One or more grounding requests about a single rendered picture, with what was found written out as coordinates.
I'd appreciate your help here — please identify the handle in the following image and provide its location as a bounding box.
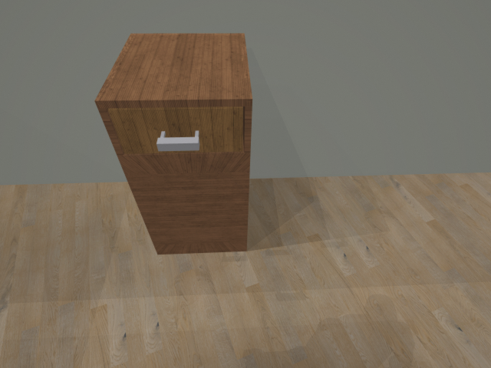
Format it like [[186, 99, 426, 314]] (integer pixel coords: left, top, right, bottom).
[[157, 130, 199, 151]]

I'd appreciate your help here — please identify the drawer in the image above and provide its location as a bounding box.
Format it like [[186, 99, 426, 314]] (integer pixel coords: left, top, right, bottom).
[[108, 107, 243, 154]]

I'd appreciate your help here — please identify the cabinet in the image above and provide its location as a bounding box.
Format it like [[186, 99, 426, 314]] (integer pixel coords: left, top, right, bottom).
[[95, 33, 252, 255]]

